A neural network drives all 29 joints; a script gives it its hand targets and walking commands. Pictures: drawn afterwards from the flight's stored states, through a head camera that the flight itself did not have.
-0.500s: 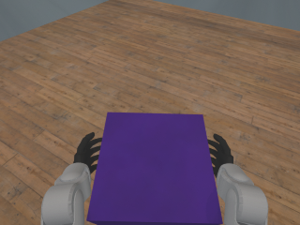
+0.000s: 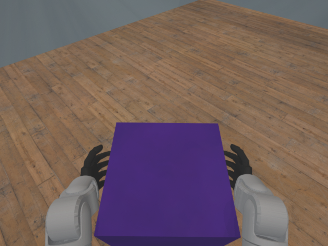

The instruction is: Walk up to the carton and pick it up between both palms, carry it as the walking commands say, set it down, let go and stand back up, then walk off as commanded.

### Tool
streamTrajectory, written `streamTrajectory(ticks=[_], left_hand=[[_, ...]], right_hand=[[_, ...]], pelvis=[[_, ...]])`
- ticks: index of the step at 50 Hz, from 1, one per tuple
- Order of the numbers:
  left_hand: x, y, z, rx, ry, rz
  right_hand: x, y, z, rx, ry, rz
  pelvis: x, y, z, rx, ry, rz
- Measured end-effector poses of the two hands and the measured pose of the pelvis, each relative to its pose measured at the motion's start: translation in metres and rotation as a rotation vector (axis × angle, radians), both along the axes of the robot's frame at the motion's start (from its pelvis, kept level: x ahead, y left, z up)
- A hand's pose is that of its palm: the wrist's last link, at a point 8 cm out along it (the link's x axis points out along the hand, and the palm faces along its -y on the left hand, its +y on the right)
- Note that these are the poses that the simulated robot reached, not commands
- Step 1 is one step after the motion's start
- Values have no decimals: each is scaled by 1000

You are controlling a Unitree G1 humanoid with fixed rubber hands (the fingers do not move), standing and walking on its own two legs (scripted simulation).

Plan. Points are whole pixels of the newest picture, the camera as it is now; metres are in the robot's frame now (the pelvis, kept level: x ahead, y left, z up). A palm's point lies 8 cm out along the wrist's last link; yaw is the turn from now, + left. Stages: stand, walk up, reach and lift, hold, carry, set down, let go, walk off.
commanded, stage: carry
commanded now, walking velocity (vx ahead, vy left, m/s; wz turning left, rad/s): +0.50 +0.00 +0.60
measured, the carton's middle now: (166, 191) +0.26 +0.00 +0.01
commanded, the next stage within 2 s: none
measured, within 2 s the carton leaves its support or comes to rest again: neither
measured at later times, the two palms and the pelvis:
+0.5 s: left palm (89, 98) +0.52 +0.24 +0.09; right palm (185, 79) +0.63 -0.06 +0.08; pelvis +0.34 +0.01 -0.01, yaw +21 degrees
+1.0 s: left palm (54, 68) +0.73 +0.44 +0.06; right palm (128, 47) +0.91 +0.17 +0.06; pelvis +0.60 +0.17 -0.01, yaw +34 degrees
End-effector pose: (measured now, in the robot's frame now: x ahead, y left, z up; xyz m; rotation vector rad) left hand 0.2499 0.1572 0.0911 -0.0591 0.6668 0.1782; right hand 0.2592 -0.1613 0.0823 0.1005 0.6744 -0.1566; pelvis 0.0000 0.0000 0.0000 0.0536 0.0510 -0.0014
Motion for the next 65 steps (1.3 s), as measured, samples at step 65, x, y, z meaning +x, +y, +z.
streamTrajectory(ticks=[65], left_hand=[[567,385,-8,-41,-5,794]], right_hand=[[791,486,5,-47,-7,799]], pelvis=[[760,254,7,-61,14,804]])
